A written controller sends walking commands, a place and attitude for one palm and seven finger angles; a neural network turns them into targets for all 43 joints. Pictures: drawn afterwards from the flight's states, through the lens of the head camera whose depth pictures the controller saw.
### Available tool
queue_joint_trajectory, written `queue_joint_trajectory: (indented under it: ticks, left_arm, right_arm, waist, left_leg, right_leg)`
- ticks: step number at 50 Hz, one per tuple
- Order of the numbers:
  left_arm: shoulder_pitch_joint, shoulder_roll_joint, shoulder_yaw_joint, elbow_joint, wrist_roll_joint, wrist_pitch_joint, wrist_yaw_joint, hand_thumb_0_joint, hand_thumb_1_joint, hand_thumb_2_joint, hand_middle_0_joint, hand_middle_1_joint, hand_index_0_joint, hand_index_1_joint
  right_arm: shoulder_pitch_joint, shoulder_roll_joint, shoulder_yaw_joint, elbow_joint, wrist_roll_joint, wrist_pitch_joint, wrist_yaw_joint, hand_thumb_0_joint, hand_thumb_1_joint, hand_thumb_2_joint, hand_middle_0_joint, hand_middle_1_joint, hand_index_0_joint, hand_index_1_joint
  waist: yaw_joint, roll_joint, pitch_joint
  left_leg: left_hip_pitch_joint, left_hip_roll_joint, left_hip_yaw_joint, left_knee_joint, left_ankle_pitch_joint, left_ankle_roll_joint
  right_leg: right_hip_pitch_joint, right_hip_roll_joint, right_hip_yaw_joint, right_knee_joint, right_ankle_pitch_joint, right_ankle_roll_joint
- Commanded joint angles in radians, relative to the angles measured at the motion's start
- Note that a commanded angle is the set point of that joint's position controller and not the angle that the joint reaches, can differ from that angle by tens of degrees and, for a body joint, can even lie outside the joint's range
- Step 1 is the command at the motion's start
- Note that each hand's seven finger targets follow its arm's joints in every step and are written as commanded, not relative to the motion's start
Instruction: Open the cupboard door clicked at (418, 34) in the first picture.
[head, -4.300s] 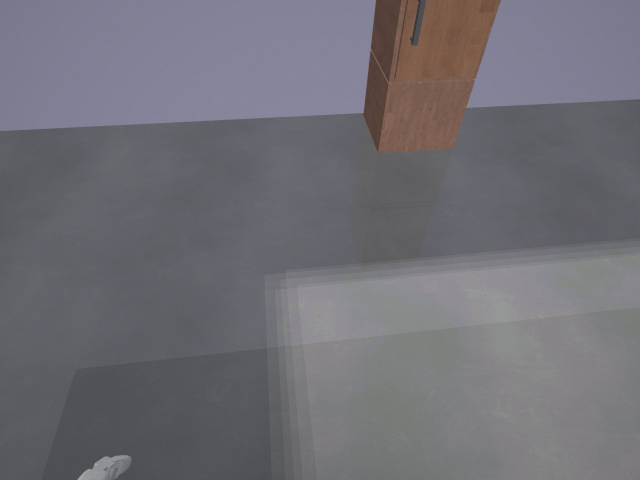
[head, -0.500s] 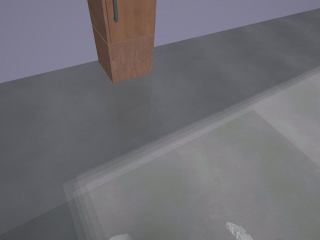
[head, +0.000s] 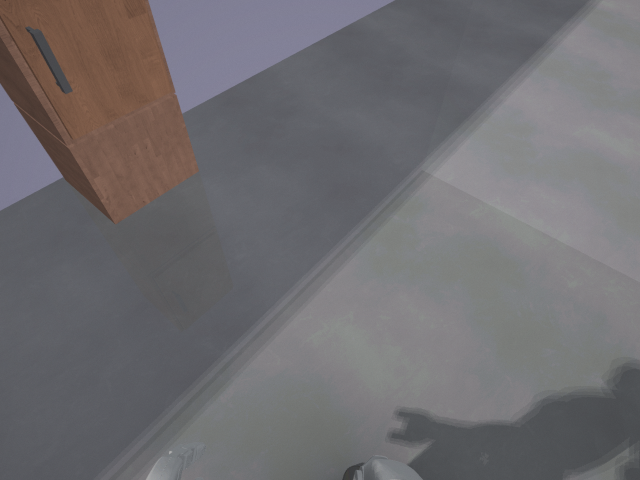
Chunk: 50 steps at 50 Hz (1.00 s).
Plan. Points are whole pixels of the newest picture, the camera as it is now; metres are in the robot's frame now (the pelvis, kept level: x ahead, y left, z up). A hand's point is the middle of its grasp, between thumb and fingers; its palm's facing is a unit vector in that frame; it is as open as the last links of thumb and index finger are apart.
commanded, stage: walk to a spot facing it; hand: left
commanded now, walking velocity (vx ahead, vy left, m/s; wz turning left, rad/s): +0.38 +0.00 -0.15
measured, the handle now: (48, 60) +1.16 +0.70 -0.08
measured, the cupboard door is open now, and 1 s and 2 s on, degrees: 0 0 0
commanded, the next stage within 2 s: turn to face it in 1.42 s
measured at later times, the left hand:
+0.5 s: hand (180, 473) +0.17 +0.20 -0.18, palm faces +0.05 -0.99 -0.16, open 7.3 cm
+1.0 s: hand (242, 245) +0.56 +0.14 -0.16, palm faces -0.14 -0.96 -0.25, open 7.3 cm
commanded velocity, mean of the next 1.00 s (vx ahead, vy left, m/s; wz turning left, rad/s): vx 0.38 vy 0.00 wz -0.10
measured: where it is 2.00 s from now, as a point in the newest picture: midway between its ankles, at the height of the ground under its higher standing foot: (321, 296)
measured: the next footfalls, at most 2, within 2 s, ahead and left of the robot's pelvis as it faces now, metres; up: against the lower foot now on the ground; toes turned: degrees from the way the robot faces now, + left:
right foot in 0.02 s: +0.14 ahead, -0.10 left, +0.00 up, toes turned -9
left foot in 0.48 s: +0.35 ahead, +0.14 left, +0.00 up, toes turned +9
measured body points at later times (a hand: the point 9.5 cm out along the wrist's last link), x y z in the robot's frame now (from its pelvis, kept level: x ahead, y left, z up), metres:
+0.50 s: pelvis +0.23 +0.02 +0.00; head +0.24 +0.04 +0.45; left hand +0.17 +0.25 -0.17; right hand +0.32 -0.23 -0.13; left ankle +0.31 +0.13 -0.73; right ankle +0.10 -0.09 -0.72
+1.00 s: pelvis +0.43 -0.04 -0.01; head +0.45 -0.07 +0.44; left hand +0.57 +0.19 -0.14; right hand +0.32 -0.23 -0.18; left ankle +0.33 +0.13 -0.69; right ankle +0.50 -0.14 -0.73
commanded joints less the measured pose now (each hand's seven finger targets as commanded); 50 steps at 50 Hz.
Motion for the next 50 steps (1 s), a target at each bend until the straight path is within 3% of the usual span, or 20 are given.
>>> queue_joint_trajectory:
  ticks: [1, 2, 3, 4, 5, 8, 11, 20, 23, 24, 25, 26, 30, 34, 43, 45, 46, 47, 48, 50]
  left_arm:
    - [0.417, 0.220, 0.067, 0.070, 0.001, -0.058, 0.032, 0.000, 0.900, 0.900, -0.200, -0.300, -0.200, -0.300]
    - [0.485, 0.289, 0.080, 0.098, -0.019, -0.059, 0.040, 0.000, 0.900, 0.900, -0.200, -0.300, -0.200, -0.300]
    - [0.430, 0.286, 0.080, 0.088, -0.031, -0.055, 0.048, 0.000, 0.900, 0.900, -0.200, -0.300, -0.200, -0.300]
    - [0.352, 0.239, 0.066, 0.070, -0.031, -0.061, 0.048, 0.000, 0.900, 0.900, -0.200, -0.300, -0.200, -0.300]
    - [0.297, 0.188, 0.055, 0.064, -0.033, -0.060, 0.050, 0.000, 0.900, 0.900, -0.200, -0.300, -0.200, -0.300]
    - [0.209, 0.097, 0.021, 0.057, -0.019, -0.075, 0.052, 0.000, 0.900, 0.900, -0.200, -0.300, -0.200, -0.300]
    - [0.203, 0.088, 0.023, 0.047, -0.014, -0.086, 0.051, 0.000, 0.900, 0.900, -0.200, -0.300, -0.200, -0.300]
    - [0.321, 0.165, 0.034, 0.092, -0.009, -0.083, 0.044, 0.000, 0.900, 0.900, -0.200, -0.300, -0.200, -0.300]
    - [0.305, 0.170, 0.035, 0.093, -0.019, -0.078, 0.043, 0.000, 0.900, 0.900, -0.200, -0.300, -0.200, -0.300]
    - [0.337, 0.122, 0.030, 0.077, -0.028, -0.077, 0.035, 0.000, 0.900, 0.900, -0.200, -0.300, -0.200, -0.300]
    - [0.311, 0.090, 0.016, 0.045, -0.031, -0.080, 0.027, 0.000, 0.900, 0.900, -0.200, -0.300, -0.200, -0.300]
    - [0.263, 0.129, 0.027, 0.037, -0.023, -0.075, 0.033, 0.000, 0.900, 0.900, -0.200, -0.300, -0.200, -0.300]
    - [0.242, 0.069, 0.030, 0.066, -0.010, -0.048, 0.011, 0.000, 0.900, 0.900, -0.200, -0.300, -0.200, -0.300]
    - [0.247, 0.029, 0.034, 0.048, -0.006, -0.010, 0.011, 0.000, 0.900, 0.900, -0.200, -0.300, -0.200, -0.300]
    - [0.093, 0.041, 0.039, -0.016, -0.008, -0.025, 0.005, 0.000, 0.900, 0.900, -0.200, -0.300, -0.200, -0.300]
    - [0.198, 0.074, 0.048, 0.016, -0.006, -0.037, 0.010, 0.000, 0.900, 0.900, -0.200, -0.300, -0.200, -0.300]
    - [0.338, 0.112, 0.060, 0.062, -0.001, -0.048, 0.014, 0.000, 0.900, 0.900, -0.200, -0.300, -0.200, -0.300]
    - [0.463, 0.217, 0.083, 0.096, 0.006, -0.064, 0.026, 0.000, 0.900, 0.900, -0.200, -0.300, -0.200, -0.300]
    - [0.529, 0.302, 0.094, 0.113, -0.013, -0.064, 0.036, 0.000, 0.900, 0.900, -0.200, -0.300, -0.200, -0.300]
    - [0.385, 0.232, 0.083, 0.086, -0.020, -0.063, 0.047, 0.000, 0.900, 0.900, -0.200, -0.300, -0.200, -0.300]
  right_arm:
    - [-0.005, -0.141, -0.025, -0.073, 0.029, -0.014, 0.011, 0.000, -0.900, -0.900, 0.200, 0.300, 0.200, 0.300]
    - [-0.020, -0.107, -0.021, -0.104, 0.034, -0.018, 0.004, 0.000, -0.900, -0.900, 0.200, 0.300, 0.200, 0.300]
    - [-0.076, -0.129, -0.029, -0.109, 0.037, -0.016, 0.001, 0.000, -0.900, -0.900, 0.200, 0.300, 0.200, 0.300]
    - [-0.148, -0.118, -0.037, -0.115, 0.029, -0.010, 0.010, 0.000, -0.900, -0.900, 0.200, 0.300, 0.200, 0.300]
    - [-0.189, -0.103, -0.039, -0.128, 0.028, 0.001, 0.009, 0.000, -0.900, -0.900, 0.200, 0.300, 0.200, 0.300]
    - [-0.107, -0.039, -0.034, -0.097, 0.010, 0.040, 0.014, 0.000, -0.900, -0.900, 0.200, 0.300, 0.200, 0.300]
    - [-0.112, -0.032, -0.041, -0.118, 0.008, 0.052, 0.027, 0.000, -0.900, -0.900, 0.200, 0.300, 0.200, 0.300]
    - [-0.407, -0.110, -0.039, -0.226, 0.009, 0.017, 0.057, 0.000, -0.900, -0.900, 0.200, 0.300, 0.200, 0.300]
    - [-0.193, -0.176, -0.054, -0.156, 0.000, -0.002, 0.038, 0.000, -0.900, -0.900, 0.200, 0.300, 0.200, 0.300]
    - [-0.045, -0.283, -0.079, -0.119, -0.013, -0.011, 0.026, 0.000, -0.900, -0.900, 0.200, 0.300, 0.200, 0.300]
    - [0.056, -0.371, -0.095, -0.098, -0.005, -0.005, 0.020, 0.000, -0.900, -0.900, 0.200, 0.300, 0.200, 0.300]
    - [0.008, -0.334, -0.082, -0.102, 0.000, 0.006, 0.014, 0.000, -0.900, -0.900, 0.200, 0.300, 0.200, 0.300]
    - [-0.201, -0.180, -0.043, -0.140, 0.005, -0.015, 0.004, 0.000, -0.900, -0.900, 0.200, 0.300, 0.200, 0.300]
    - [-0.204, -0.156, -0.051, -0.130, 0.009, -0.020, 0.002, 0.000, -0.900, -0.900, 0.200, 0.300, 0.200, 0.300]
    - [-0.144, -0.182, -0.065, -0.085, 0.000, -0.004, 0.011, 0.000, -0.900, -0.900, 0.200, 0.300, 0.200, 0.300]
    - [-0.152, -0.187, -0.065, -0.081, 0.002, 0.003, 0.012, 0.000, -0.900, -0.900, 0.200, 0.300, 0.200, 0.300]
    - [-0.154, -0.176, -0.061, -0.081, 0.005, 0.003, 0.015, 0.000, -0.900, -0.900, 0.200, 0.300, 0.200, 0.300]
    - [-0.123, -0.123, -0.051, -0.092, 0.016, 0.002, 0.026, 0.000, -0.900, -0.900, 0.200, 0.300, 0.200, 0.300]
    - [-0.138, -0.094, -0.038, -0.136, 0.021, 0.003, 0.028, 0.000, -0.900, -0.900, 0.200, 0.300, 0.200, 0.300]
    - [-0.234, -0.111, -0.054, -0.144, 0.023, 0.012, 0.029, 0.000, -0.900, -0.900, 0.200, 0.300, 0.200, 0.300]
  waist:
    - [0.249, -0.082, -0.275]
    - [0.228, -0.188, -0.341]
    - [0.224, -0.103, -0.299]
    - [0.208, -0.078, -0.164]
    - [0.170, 0.003, -0.060]
    - [0.068, -0.027, 0.031]
    - [0.044, -0.120, 0.029]
    - [0.124, -0.097, 0.045]
    - [0.015, 0.029, -0.071]
    - [-0.032, 0.239, -0.197]
    - [-0.047, 0.405, -0.232]
    - [-0.037, 0.272, -0.186]
    - [0.074, 0.088, 0.001]
    - [0.106, 0.109, 0.031]
    - [0.086, 0.094, 0.051]
    - [0.140, 0.051, -0.014]
    - [0.204, -0.020, -0.081]
    - [0.246, -0.247, -0.185]
    - [0.233, -0.388, -0.231]
    - [0.195, -0.227, -0.119]
  left_leg:
    - [-0.453, 0.118, -0.046, 0.616, 0.587, 0.024]
    - [-0.683, -0.026, -0.135, 0.913, -0.116, -0.009]
    - [-0.721, 0.017, -0.270, 0.995, -0.084, 0.020]
    - [-0.729, 0.060, -0.298, 0.989, 0.019, 0.020]
    - [-0.715, 0.086, -0.322, 0.953, 0.065, 0.022]
    - [-0.593, 0.102, -0.302, 0.796, 0.143, 0.008]
    - [-0.577, 0.099, -0.283, 0.656, 0.220, -0.008]
    - [-0.567, 0.055, -0.222, 0.257, 0.236, 0.012]
    - [-0.190, -0.001, -0.190, 0.091, 0.276, 0.040]
    - [0.055, 0.202, -0.454, 0.030, 0.279, 0.108]
    - [0.157, 0.400, -0.726, -0.088, 0.326, 0.189]
    - [0.075, 0.414, -0.728, -0.132, 0.214, 0.213]
    - [-0.227, 0.295, -0.440, -0.202, 0.218, 0.131]
    - [-0.286, 0.249, -0.301, -0.256, 0.216, 0.141]
    - [-0.208, 0.254, -0.205, -0.179, 0.281, 0.138]
    - [-0.223, 0.226, -0.169, -0.006, 0.411, 0.108]
    - [-0.279, 0.167, -0.113, 0.204, 0.466, 0.075]
    - [-0.489, 0.081, -0.069, 0.526, 0.237, 0.038]
    - [-0.676, -0.027, -0.172, 0.780, -0.112, 0.019]
    - [-0.738, 0.053, -0.307, 0.937, 0.028, 0.042]
  right_leg:
    - [0.719, -0.205, 0.276, -0.133, 0.174, -0.135]
    - [0.863, -0.412, 0.639, -0.213, 0.415, -0.256]
    - [0.781, -0.414, 0.593, -0.259, 0.378, -0.275]
    - [0.595, -0.356, 0.484, -0.297, 0.355, -0.209]
    - [0.437, -0.342, 0.446, -0.338, 0.290, -0.182]
    - [0.158, -0.241, 0.251, -0.429, 0.164, -0.109]
    - [0.109, -0.193, 0.176, -0.456, 0.107, -0.103]
    - [0.328, -0.225, 0.221, -0.381, 0.168, -0.095]
    - [0.258, -0.146, 0.127, -0.045, 0.386, -0.043]
    - [0.080, -0.044, 0.049, 0.241, 0.185, 0.014]
    - [-0.119, 0.051, 0.046, 0.525, -0.318, 0.039]
    - [-0.159, 0.007, 0.139, 0.624, -0.332, 0.023]
    - [-0.137, -0.092, 0.149, 0.613, -0.087, 0.046]
    - [-0.137, -0.111, 0.121, 0.488, 0.000, 0.072]
    - [-0.004, -0.070, 0.031, 0.032, 0.052, 0.064]
    - [0.180, -0.022, -0.004, -0.059, 0.048, 0.042]
    - [0.364, -0.009, 0.007, -0.103, 0.042, 0.025]
    - [0.581, -0.220, 0.281, -0.197, -0.045, -0.037]
    - [0.656, -0.397, 0.637, -0.347, -0.028, -0.111]
    - [0.488, -0.378, 0.559, -0.408, -0.171, -0.103]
